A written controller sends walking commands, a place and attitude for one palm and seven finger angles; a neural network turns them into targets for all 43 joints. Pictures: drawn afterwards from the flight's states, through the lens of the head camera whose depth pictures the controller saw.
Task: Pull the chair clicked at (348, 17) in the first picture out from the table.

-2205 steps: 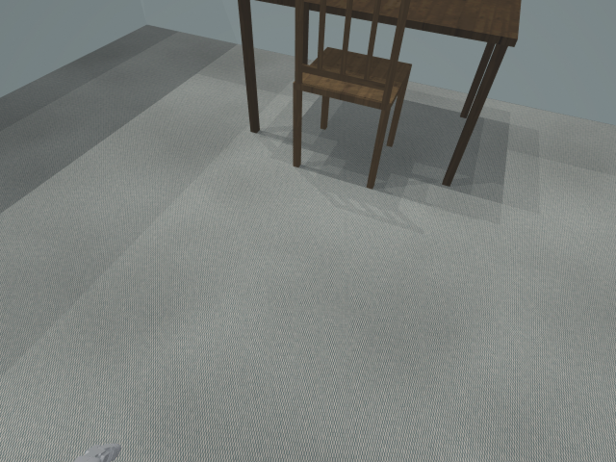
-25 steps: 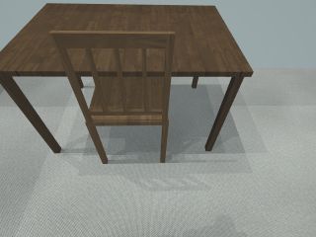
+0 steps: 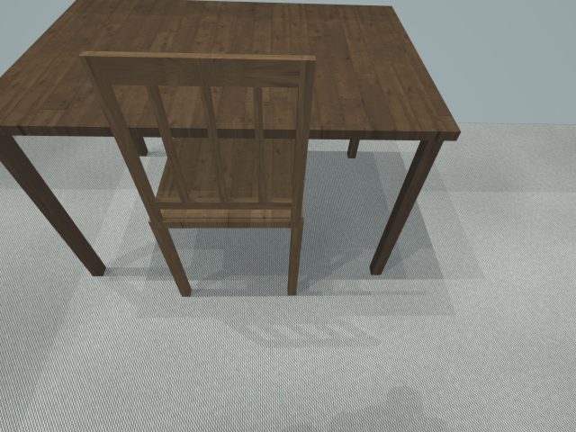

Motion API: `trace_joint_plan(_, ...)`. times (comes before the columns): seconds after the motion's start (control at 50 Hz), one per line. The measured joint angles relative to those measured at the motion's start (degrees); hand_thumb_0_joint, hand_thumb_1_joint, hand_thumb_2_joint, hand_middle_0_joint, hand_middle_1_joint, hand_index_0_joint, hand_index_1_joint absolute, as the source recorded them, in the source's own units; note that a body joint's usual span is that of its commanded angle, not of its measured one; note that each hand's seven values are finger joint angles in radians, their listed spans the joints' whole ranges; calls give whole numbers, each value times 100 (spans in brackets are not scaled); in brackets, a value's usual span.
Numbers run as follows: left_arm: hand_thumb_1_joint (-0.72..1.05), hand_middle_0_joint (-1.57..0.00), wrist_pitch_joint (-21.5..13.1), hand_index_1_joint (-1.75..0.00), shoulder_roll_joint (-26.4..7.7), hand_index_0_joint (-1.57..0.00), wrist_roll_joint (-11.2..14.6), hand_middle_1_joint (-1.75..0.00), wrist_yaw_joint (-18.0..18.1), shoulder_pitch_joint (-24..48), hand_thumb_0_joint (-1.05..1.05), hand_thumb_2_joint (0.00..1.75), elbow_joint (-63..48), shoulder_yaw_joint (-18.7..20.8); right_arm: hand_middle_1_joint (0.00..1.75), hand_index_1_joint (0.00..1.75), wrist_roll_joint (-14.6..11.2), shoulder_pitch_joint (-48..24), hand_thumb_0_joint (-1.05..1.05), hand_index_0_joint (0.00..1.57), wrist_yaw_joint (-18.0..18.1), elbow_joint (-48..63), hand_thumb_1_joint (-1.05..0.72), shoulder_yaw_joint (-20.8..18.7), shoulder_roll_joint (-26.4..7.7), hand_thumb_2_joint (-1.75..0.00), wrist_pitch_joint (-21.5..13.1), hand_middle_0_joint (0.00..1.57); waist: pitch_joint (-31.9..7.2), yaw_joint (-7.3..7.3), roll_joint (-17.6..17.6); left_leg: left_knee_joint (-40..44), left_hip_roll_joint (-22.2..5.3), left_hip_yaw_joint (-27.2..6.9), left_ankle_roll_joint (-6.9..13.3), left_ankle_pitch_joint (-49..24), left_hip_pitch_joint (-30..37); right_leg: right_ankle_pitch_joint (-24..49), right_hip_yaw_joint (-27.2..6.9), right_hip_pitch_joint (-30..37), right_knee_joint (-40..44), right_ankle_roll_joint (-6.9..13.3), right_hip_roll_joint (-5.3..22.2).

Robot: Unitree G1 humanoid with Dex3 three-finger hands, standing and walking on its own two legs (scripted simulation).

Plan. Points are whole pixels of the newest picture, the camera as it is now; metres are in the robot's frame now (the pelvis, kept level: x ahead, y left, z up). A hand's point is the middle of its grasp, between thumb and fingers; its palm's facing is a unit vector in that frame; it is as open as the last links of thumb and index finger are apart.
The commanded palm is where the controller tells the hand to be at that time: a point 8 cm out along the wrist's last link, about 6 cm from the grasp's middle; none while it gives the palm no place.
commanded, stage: look to check the result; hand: left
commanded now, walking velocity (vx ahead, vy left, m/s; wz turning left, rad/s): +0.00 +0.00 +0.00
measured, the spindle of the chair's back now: (215, 151) +0.69 +0.20 -0.06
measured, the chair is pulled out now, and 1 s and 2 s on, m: -0.10 -0.10 -0.10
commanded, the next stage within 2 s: take the last steps up to it in 0.58 s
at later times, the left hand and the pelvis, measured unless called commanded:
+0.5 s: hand out of the picture +0.01 +0.17 -0.18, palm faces +0.03 -0.98 -0.18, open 7.4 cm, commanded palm none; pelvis +0.01 +0.00 +0.00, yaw +0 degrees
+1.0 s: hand out of the picture +0.02 +0.17 -0.18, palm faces +0.04 -0.98 -0.19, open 7.4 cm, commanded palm none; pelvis +0.03 -0.01 -0.01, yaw +1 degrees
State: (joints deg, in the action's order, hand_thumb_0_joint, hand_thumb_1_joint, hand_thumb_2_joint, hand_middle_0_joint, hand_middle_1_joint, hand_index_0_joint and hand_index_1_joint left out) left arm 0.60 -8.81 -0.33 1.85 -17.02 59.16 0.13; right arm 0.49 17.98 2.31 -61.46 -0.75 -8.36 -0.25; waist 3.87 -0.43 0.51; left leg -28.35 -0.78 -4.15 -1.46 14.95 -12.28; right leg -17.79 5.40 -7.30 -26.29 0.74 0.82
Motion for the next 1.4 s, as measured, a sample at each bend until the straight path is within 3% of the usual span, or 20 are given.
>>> trace_joint_plan(0.8,91,-20,-19,-29,2,-20,-7,-30,-10,12,0,90,99,53,30,30,6,8,0,20,9,-145,-91,-3,40,-90,-14,20,-71,-17,15,23,22,36,21,87,102,-89,-29,86,3,-16,27)
trace_joint_plan(0.98,91,-20,-34,-29,-62,-20,-59,-30,-71,-218,0,90,110,117,30,30,45,265,0,20,-39,-158,-91,-43,40,-90,6,20,-215,-34,18,-275,31,-20,49,405,25,-434,29,36,-297,33,32)
trace_joint_plan(1.08,91,-20,-76,-29,-76,-20,-48,-30,-56,-323,0,90,95,188,30,30,36,322,0,20,-18,-193,-91,-47,67,-90,-47,20,-174,-41,89,-669,-17,75,206,671,0,-671,135,179,-425,56,23)
trace_joint_plan(1.14,91,-20,-29,-29,-76,-20,-19,-30,-82,-321,0,90,123,189,30,30,68,288,0,20,16,-157,-91,-75,74,-90,-150,20,-178,-47,195,-575,6,175,-14,803,114,-777,89,-133,-1135,126,125)
trace_joint_plan(1.2,91,-20,20,-29,-61,-19,-1,-30,-123,-179,0,90,73,163,30,30,89,295,0,20,27,-110,-91,-107,69,-90,-194,20,-124,-71,136,-471,-30,188,-30,803,259,-1133,-7,-541,-1660,222,57)
trace_joint_plan(1.24,91,-20,-75,-29,-68,-20,-27,-30,-151,-97,0,90,-73,170,30,30,59,359,0,20,2,-100,-91,-97,52,-90,-144,20,-101,-68,79,-676,-36,117,27,911,209,-674,-41,-461,-953,228,18)
trace_joint_plan(1.28,91,-20,-179,-29,-35,-20,-53,-30,-103,2,0,90,-138,188,30,30,11,346,0,20,-20,-190,-91,-103,33,-90,-33,20,-53,-86,-34,-1513,-101,135,206,1179,-81,-619,165,-307,-920,205,-40)
trace_joint_plan(1.34,92,-20,-199,-29,-15,-20,-106,-30,5,28,0,90,-168,195,30,30,-13,195,0,20,-29,-256,-91,-118,36,-90,73,20,-63,-14,27,-2289,-92,432,302,1454,-488,-591,261,-30,-589,245,-48)
trace_joint_plan(1.38,92,-20,-192,-29,-19,-20,-92,-30,25,-11,0,90,-120,191,30,30,-12,59,1,20,-44,-183,-91,-99,36,-90,24,20,-64,-2,123,-1513,-64,664,312,883,-417,-537,202,81,-416,241,-16)
trace_joint_plan(1.4,92,-20,-186,-29,-3,-20,-58,-30,17,-40,0,90,-99,173,30,30,-1,13,1,20,-52,-109,-91,-84,8,-90,-42,20,-58,0,94,-944,-71,687,361,16,-318,-540,179,66,-472,221,-40)
